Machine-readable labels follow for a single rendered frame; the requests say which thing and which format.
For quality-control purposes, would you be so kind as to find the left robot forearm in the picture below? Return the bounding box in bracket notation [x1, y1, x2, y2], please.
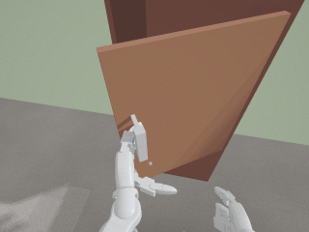
[99, 187, 142, 232]

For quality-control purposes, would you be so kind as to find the right robot hand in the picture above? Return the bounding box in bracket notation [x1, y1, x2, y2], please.
[213, 187, 253, 232]

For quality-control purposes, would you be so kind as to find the cupboard door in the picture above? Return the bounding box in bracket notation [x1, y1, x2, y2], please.
[96, 11, 291, 179]

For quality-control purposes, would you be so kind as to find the handle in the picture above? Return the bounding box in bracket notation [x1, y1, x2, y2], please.
[130, 114, 148, 162]

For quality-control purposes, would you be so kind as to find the left robot hand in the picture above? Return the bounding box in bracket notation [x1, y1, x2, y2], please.
[115, 122, 177, 197]

